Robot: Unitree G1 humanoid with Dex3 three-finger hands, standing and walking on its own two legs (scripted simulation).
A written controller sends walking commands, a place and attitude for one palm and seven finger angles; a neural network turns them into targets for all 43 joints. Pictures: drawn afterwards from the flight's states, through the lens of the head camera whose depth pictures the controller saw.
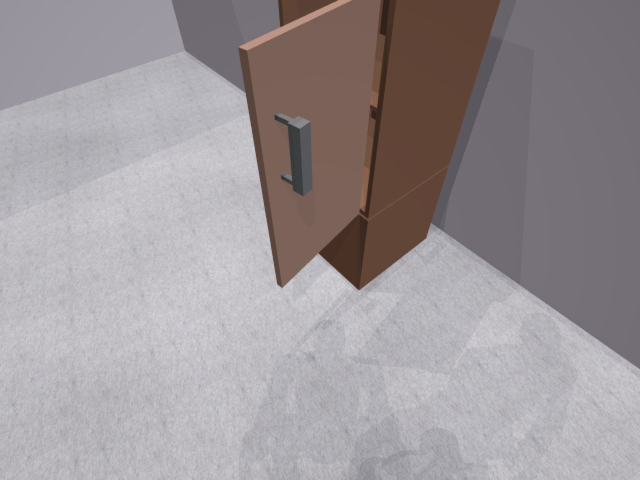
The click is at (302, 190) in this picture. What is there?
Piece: cupboard door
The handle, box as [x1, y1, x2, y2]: [274, 112, 311, 196]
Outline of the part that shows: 277,112 274,114 275,119 288,126 292,172 291,176 284,172 281,175 281,178 292,184 293,190 303,196 311,189 310,122 299,116 293,119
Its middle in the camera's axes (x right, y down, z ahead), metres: -0.05 -0.15 +0.68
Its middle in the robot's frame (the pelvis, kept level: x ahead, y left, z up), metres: +0.62 +0.08 +0.05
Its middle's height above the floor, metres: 0.83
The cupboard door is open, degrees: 100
